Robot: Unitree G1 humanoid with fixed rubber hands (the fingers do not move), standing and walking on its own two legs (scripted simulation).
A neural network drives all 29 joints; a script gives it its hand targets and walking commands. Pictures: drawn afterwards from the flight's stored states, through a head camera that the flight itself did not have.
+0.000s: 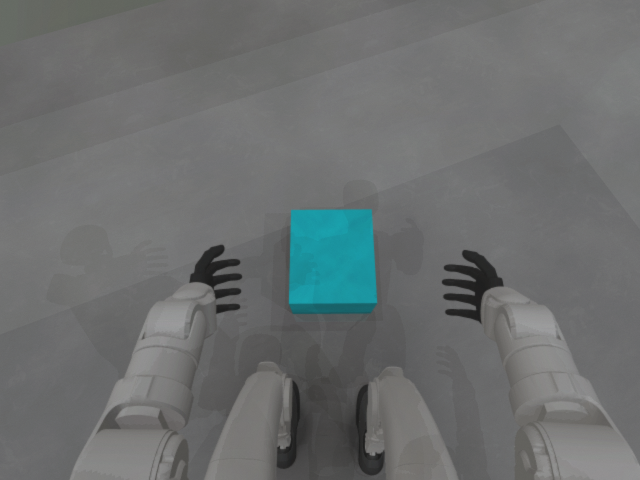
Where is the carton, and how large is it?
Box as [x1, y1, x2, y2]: [289, 209, 376, 313]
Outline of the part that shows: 371,209 291,210 289,304 293,313 357,313 371,311 376,303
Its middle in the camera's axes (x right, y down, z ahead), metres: +0.03 +0.07 +1.08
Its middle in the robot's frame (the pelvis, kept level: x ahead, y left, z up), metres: +0.54 +0.00 -0.61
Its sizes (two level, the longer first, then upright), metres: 0.256 0.219 0.144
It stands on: the floor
